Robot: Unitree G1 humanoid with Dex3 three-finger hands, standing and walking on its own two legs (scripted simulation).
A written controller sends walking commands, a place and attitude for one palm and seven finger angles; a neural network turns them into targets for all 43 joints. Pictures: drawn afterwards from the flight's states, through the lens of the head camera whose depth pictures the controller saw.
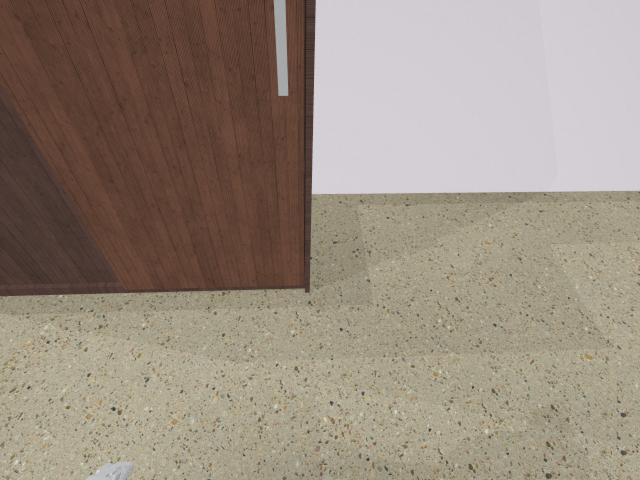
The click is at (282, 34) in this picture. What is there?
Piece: wardrobe's sliding door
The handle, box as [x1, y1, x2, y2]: [274, 0, 287, 95]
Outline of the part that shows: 274,0 278,94 287,95 285,2 284,0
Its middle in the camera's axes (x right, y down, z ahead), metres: -0.08 -0.39 +0.77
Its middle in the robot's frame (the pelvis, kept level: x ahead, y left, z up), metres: +0.86 +0.13 +0.16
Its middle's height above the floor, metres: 0.93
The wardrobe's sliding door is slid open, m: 0.00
